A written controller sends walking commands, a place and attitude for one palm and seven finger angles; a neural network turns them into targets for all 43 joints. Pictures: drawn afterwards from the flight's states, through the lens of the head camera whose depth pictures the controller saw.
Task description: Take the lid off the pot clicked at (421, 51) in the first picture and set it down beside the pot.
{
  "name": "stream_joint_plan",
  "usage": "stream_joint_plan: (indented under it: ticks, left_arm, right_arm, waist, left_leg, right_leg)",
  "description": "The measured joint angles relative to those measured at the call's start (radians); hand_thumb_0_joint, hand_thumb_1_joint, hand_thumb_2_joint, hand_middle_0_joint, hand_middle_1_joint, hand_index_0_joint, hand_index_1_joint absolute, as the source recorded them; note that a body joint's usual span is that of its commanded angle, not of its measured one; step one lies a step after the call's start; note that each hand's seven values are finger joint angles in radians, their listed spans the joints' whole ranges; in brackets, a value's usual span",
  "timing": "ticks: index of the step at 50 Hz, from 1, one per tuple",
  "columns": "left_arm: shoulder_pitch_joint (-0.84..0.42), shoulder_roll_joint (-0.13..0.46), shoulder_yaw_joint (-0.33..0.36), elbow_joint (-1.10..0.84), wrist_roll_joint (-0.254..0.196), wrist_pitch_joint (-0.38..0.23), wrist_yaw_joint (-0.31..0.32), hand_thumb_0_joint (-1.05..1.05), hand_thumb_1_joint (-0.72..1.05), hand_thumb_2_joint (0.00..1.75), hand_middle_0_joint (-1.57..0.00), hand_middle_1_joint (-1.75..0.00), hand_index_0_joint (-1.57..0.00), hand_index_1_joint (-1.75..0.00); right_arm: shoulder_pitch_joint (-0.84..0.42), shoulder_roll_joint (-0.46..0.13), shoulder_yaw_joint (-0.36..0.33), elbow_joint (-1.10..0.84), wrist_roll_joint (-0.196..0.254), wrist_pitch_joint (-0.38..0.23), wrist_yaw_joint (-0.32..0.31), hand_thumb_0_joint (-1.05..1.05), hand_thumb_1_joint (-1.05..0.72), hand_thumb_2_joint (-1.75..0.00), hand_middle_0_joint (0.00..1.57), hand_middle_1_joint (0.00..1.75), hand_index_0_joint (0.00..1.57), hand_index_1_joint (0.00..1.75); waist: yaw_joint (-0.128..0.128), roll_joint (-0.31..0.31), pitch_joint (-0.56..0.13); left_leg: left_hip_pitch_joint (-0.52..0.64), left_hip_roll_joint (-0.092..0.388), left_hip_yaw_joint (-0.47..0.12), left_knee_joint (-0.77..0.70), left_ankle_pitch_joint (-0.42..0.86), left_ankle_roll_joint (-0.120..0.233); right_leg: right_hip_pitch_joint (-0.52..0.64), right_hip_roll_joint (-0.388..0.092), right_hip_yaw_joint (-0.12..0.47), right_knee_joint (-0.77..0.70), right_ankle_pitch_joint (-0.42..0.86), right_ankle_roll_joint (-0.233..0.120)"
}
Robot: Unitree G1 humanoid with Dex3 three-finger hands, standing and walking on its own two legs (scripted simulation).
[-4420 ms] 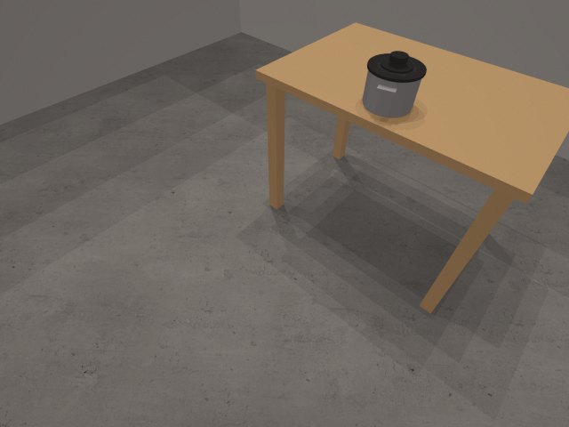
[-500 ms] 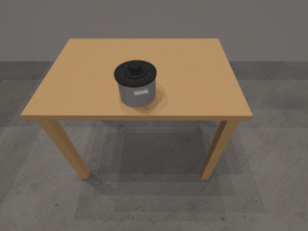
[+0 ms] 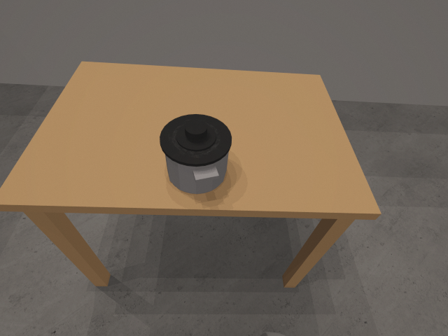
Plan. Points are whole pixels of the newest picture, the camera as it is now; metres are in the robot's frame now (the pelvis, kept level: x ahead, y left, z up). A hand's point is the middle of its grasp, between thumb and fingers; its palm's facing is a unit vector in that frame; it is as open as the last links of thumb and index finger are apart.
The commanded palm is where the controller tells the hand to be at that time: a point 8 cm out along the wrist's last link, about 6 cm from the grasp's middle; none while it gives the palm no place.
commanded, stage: come to a stop and stand still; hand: left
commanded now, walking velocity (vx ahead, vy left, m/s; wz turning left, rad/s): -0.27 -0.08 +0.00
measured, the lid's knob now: (196, 129) +0.52 +0.10 +0.06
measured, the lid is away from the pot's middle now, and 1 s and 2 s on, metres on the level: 0.00 0.00 0.00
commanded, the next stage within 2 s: none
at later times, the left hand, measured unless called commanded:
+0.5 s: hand out of the picture +0.07 +0.18 -0.18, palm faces +0.07 -0.97 -0.25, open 7.3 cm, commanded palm none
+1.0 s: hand out of the picture -0.02 +0.24 -0.18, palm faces +0.07 -0.98 -0.18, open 7.4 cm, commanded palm none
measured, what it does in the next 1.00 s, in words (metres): steps on the spot: right foot, then left foot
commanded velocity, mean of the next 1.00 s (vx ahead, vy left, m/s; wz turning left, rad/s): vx -0.06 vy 0.04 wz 0.00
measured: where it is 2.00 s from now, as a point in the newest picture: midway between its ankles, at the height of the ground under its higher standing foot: outside the picture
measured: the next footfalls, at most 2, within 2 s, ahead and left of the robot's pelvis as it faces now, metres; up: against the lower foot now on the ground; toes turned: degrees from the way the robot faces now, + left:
right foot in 0.18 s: +0.13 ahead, -0.16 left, +0.00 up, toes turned -3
left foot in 0.54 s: +0.05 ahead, +0.11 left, +0.00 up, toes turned +5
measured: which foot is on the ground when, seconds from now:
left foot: down 0.00-0.20, up 0.22-0.52, down 0.54-1.00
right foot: up 0.00-0.16, down 0.18-0.58, up 0.60-0.68, down 0.70-1.00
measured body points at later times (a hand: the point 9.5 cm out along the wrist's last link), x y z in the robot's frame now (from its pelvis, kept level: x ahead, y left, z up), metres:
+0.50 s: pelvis +0.02 -0.01 -0.01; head +0.04 -0.01 +0.44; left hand +0.06 +0.23 -0.16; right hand +0.09 -0.26 -0.16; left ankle -0.01 +0.10 -0.72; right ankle +0.09 -0.15 -0.74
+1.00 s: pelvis -0.01 +0.06 -0.01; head -0.01 +0.08 +0.44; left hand -0.02 +0.29 -0.17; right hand +0.04 -0.17 -0.15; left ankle +0.01 +0.11 -0.74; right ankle +0.04 -0.10 -0.74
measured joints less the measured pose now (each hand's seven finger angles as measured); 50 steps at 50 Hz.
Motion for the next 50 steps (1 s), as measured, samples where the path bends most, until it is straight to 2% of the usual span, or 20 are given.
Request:
stream_joint_plan:
  ticks: [3,6,9,10,12,15,19,22,23,25,26,27,29,31,33,35,37,41,45,50]
  left_arm:
    - [-0.039,0.0,-0.006,-0.029,-0.003,0.004,0.01,0.0,0.91,0.89,-0.2,-0.3,-0.2,-0.3]
    - [-0.065,-0.003,-0.014,-0.043,-0.004,0.009,0.018,0.0,0.91,0.89,-0.2,-0.3,-0.2,-0.3]
    - [-0.063,0.003,-0.021,-0.057,0.0,0.001,0.021,0.0,0.91,0.89,-0.2,-0.3,-0.2,-0.3]
    - [-0.064,-0.001,-0.023,-0.054,0.002,-0.003,0.023,0.0,0.91,0.89,-0.2,-0.3,-0.2,-0.3]
    - [-0.073,-0.018,-0.03,-0.045,0.001,-0.003,0.024,0.0,0.91,0.89,-0.2,-0.3,-0.2,-0.3]
    - [-0.089,-0.029,-0.031,-0.049,0.001,-0.005,0.029,0.0,0.92,0.89,-0.2,-0.3,-0.2,-0.3]
    - [-0.098,-0.032,-0.024,-0.068,0.004,0.002,0.036,0.0,0.91,0.89,-0.2,-0.3,-0.21,-0.3]
    - [-0.091,-0.021,-0.018,-0.077,0.01,0.012,0.036,0.0,0.91,0.89,-0.2,-0.3,-0.21,-0.3]
    - [-0.087,-0.015,-0.016,-0.079,0.012,0.015,0.035,0.0,0.91,0.89,-0.2,-0.3,-0.21,-0.3]
    - [-0.07,0.001,-0.024,-0.082,0.011,0.022,0.048,0.0,0.91,0.89,-0.2,-0.3,-0.21,-0.3]
    - [-0.058,0.009,-0.029,-0.087,0.006,0.031,0.053,0.0,0.9,0.89,-0.21,-0.3,-0.21,-0.3]
    - [-0.05,0.014,-0.033,-0.091,0.001,0.04,0.056,0.0,0.9,0.89,-0.21,-0.3,-0.21,-0.3]
    - [-0.04,0.028,-0.03,-0.095,-0.003,0.059,0.055,0.0,0.9,0.89,-0.2,-0.3,-0.21,-0.3]
    - [-0.015,0.04,-0.029,-0.103,0.001,0.071,0.051,0.0,0.9,0.89,-0.2,-0.3,-0.21,-0.3]
    - [0.012,0.049,-0.031,-0.11,0.002,0.071,0.045,0.0,0.9,0.89,-0.2,-0.3,-0.21,-0.3]
    - [0.04,0.052,-0.034,-0.116,0.003,0.061,0.039,0.0,0.91,0.89,-0.2,-0.3,-0.2,-0.3]
    - [0.057,0.036,-0.042,-0.112,0.007,0.049,0.036,0.0,0.91,0.89,-0.2,-0.3,-0.2,-0.3]
    - [0.102,0.019,-0.054,-0.112,0.006,0.04,0.029,0.0,0.91,0.89,-0.2,-0.3,-0.2,-0.3]
    - [0.109,0.003,-0.059,-0.1,0.004,0.04,0.026,0.0,0.9,0.89,-0.2,-0.3,-0.2,-0.3]
    - [0.093,-0.008,-0.061,-0.091,0.006,0.025,0.025,0.0,0.9,0.89,-0.2,-0.3,-0.2,-0.3]
  right_arm:
    - [0.016,0.004,0.01,0.019,0.0,0.017,0.001,-0.01,-0.93,-0.9,0.21,0.3,0.2,0.3]
    - [0.02,0.01,0.01,0.034,-0.001,0.039,0.001,0.0,-0.93,-0.9,0.21,0.3,0.2,0.3]
    - [0.032,0.02,0.003,0.039,0.005,0.059,0.003,0.0,-0.92,-0.9,0.21,0.3,0.2,0.3]
    - [0.029,0.017,-0.001,0.04,0.009,0.066,0.006,0.0,-0.92,-0.9,0.21,0.3,0.2,0.3]
    - [0.015,0.001,-0.012,0.037,0.012,0.083,0.007,0.0,-0.92,-0.9,0.21,0.3,0.2,0.3]
    - [-0.006,-0.015,-0.024,0.027,0.015,0.1,0.005,0.0,-0.92,-0.9,0.2,0.3,0.2,0.3]
    - [-0.036,-0.038,-0.036,0.007,0.013,0.115,0.008,0.0,-0.91,-0.9,0.2,0.3,0.2,0.3]
    - [-0.055,-0.049,-0.039,-0.013,0.012,0.114,0.014,0.0,-0.91,-0.9,0.2,0.3,0.2,0.3]
    - [-0.059,-0.051,-0.038,-0.02,0.012,0.111,0.016,0.0,-0.91,-0.9,0.2,0.3,0.2,0.3]
    - [-0.058,-0.056,-0.036,-0.054,0.018,0.101,0.023,0.0,-0.91,-0.9,0.2,0.3,0.2,0.3]
    - [-0.05,-0.062,-0.035,-0.076,0.018,0.092,0.022,0.0,-0.91,-0.9,0.2,0.3,0.2,0.3]
    - [-0.04,-0.07,-0.037,-0.097,0.015,0.083,0.021,0.0,-0.91,-0.9,0.2,0.3,0.2,0.3]
    - [-0.038,-0.07,-0.035,-0.113,0.003,0.088,0.019,0.0,-0.91,-0.9,0.2,0.3,0.19,0.3]
    - [-0.041,-0.064,-0.027,-0.122,-0.003,0.1,0.024,0.0,-0.91,-0.9,0.2,0.3,0.19,0.3]
    - [-0.048,-0.055,-0.017,-0.129,-0.004,0.106,0.028,0.0,-0.91,-0.9,0.2,0.3,0.2,0.3]
    - [-0.054,-0.046,-0.008,-0.137,-0.003,0.105,0.03,0.0,-0.91,-0.9,0.2,0.3,0.2,0.3]
    - [-0.063,-0.046,-0.002,-0.141,0.003,0.104,0.03,0.0,-0.91,-0.9,0.2,0.3,0.2,0.3]
    - [-0.04,-0.027,0.007,-0.147,0.005,0.095,0.034,0.0,-0.91,-0.9,0.2,0.3,0.2,0.3]
    - [0.005,-0.021,0.005,-0.128,0.007,0.07,0.027,0.0,-0.92,-0.9,0.21,0.3,0.2,0.3]
    - [0.051,-0.031,0.011,-0.074,0.007,0.065,0.023,0.0,-0.93,-0.9,0.21,0.3,0.2,0.3]
  waist:
    - [-0.005,0.008,0.001]
    - [-0.017,0.021,0.01]
    - [-0.017,0.011,0.005]
    - [-0.016,0.017,0.004]
    - [-0.027,0.058,0.01]
    - [-0.024,0.073,0.024]
    - [-0.004,0.07,0.037]
    - [0.01,0.054,0.031]
    - [0.014,0.047,0.028]
    - [0.007,0.028,0.022]
    - [-0.001,0.027,0.012]
    - [-0.011,0.035,0.001]
    - [-0.004,0.027,-0.001]
    - [0.006,0.021,-0.014]
    - [0.013,0.017,-0.024]
    - [0.021,0.013,-0.028]
    - [0.026,0.041,-0.02]
    - [0.015,0.045,-0.03]
    - [0.006,0.039,-0.032]
    - [0.008,0.029,-0.032]
  left_leg:
    - [0.035,0.0,-0.01,-0.033,0.003,-0.01]
    - [0.05,0.008,-0.019,-0.007,-0.028,-0.026]
    - [0.038,0.003,-0.012,0.069,-0.086,-0.048]
    - [0.024,0.008,-0.01,0.105,-0.111,-0.056]
    - [-0.014,0.015,-0.045,0.183,-0.203,-0.069]
    - [-0.096,-0.012,-0.094,0.38,-0.317,-0.082]
    - [-0.178,-0.031,-0.122,0.555,-0.307,-0.1]
    - [-0.179,-0.025,-0.122,0.511,-0.28,-0.102]
    - [-0.165,-0.022,-0.121,0.464,-0.27,-0.099]
    - [-0.111,-0.025,-0.108,0.327,-0.236,-0.102]
    - [-0.072,-0.023,-0.099,0.228,-0.185,-0.097]
    - [-0.06,-0.018,-0.098,0.178,-0.12,-0.065]
    - [-0.068,-0.031,-0.086,0.231,-0.114,-0.017]
    - [-0.064,-0.037,-0.07,0.25,-0.137,0.001]
    - [-0.063,-0.045,-0.057,0.247,-0.139,0.007]
    - [-0.07,-0.056,-0.046,0.246,-0.133,0.012]
    - [-0.074,-0.051,-0.05,0.241,-0.125,0.015]
    - [-0.073,-0.063,-0.053,0.184,-0.092,0.007]
    - [-0.059,-0.074,-0.051,0.129,-0.056,0.045]
    - [-0.029,-0.092,-0.053,0.068,-0.03,0.06]
  right_leg:
    - [0.004,-0.013,-0.002,-0.164,0.028,0.017]
    - [0.055,-0.01,-0.013,-0.328,0.052,0.023]
    - [0.132,-0.015,-0.008,-0.501,0.206,0.018]
    - [0.133,-0.011,-0.006,-0.497,0.162,0.013]
    - [0.123,0.005,-0.02,-0.472,0.111,0.008]
    - [0.126,0.004,-0.03,-0.496,0.125,0.004]
    - [0.132,-0.005,-0.034,-0.541,0.162,0.006]
    - [0.123,-0.014,-0.027,-0.559,0.185,0.016]
    - [0.119,-0.017,-0.024,-0.562,0.191,0.021]
    - [0.106,-0.032,-0.013,-0.536,0.191,0.036]
    - [0.092,-0.04,-0.012,-0.5,0.177,0.043]
    - [0.077,-0.044,-0.02,-0.458,0.155,0.045]
    - [0.068,-0.043,0.008,-0.397,0.084,0.03]
    - [0.062,-0.026,0.031,-0.337,0.025,0.012]
    - [0.071,-0.002,0.034,-0.292,0.005,0.003]
    - [0.114,0.018,0.03,-0.347,0.022,-0.005]
    - [0.123,0.026,0.029,-0.384,0.064,0.009]
    - [0.13,0.016,0.026,-0.443,0.089,0.018]
    - [0.146,0.019,0.042,-0.497,0.116,0.009]
    - [0.175,0.007,0.046,-0.554,0.143,0.0]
